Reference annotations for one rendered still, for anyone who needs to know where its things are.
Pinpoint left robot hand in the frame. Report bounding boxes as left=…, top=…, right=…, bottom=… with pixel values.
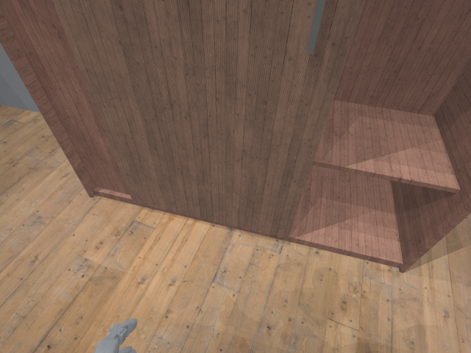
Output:
left=93, top=318, right=138, bottom=353

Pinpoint wardrobe door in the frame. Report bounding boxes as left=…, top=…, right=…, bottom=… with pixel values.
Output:
left=52, top=0, right=366, bottom=240
left=0, top=0, right=130, bottom=194

